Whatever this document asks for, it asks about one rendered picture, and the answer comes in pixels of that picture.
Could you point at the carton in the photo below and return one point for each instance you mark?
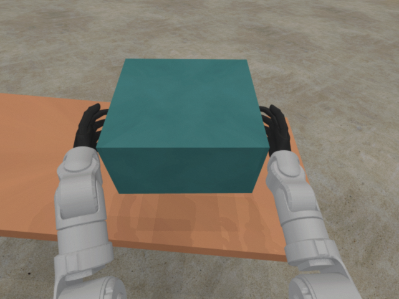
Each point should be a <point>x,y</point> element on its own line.
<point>179,126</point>

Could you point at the robot left forearm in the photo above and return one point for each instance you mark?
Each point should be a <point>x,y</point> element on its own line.
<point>80,216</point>

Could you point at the robot right forearm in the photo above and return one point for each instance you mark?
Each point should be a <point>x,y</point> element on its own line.
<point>308,246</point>

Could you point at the right robot hand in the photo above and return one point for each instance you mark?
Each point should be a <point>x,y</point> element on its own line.
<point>277,132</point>

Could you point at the right robot upper arm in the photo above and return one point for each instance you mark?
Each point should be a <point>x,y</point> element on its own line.
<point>333,285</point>

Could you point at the left robot upper arm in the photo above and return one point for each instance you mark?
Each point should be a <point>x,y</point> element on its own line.
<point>109,287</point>

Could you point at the left robot hand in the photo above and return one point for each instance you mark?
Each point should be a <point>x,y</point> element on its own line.
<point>87,134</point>

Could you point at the table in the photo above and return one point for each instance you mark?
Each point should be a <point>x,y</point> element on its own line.
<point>36,133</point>

